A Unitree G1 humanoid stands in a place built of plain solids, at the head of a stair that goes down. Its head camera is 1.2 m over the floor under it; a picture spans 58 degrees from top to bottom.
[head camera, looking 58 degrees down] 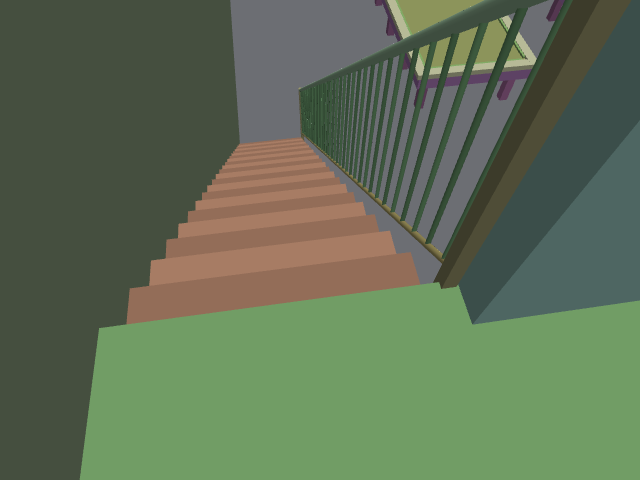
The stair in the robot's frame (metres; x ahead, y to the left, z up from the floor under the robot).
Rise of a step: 0.19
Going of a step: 0.22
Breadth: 1.02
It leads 8 degrees to the left of straight ahead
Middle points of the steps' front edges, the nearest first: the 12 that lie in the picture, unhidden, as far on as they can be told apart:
0.52 0.13 0.00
0.74 0.17 -0.19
0.96 0.20 -0.37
1.18 0.23 -0.56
1.40 0.26 -0.75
1.62 0.29 -0.93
1.84 0.33 -1.12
2.05 0.36 -1.31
2.27 0.39 -1.49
2.49 0.42 -1.68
2.71 0.46 -1.87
2.93 0.49 -2.05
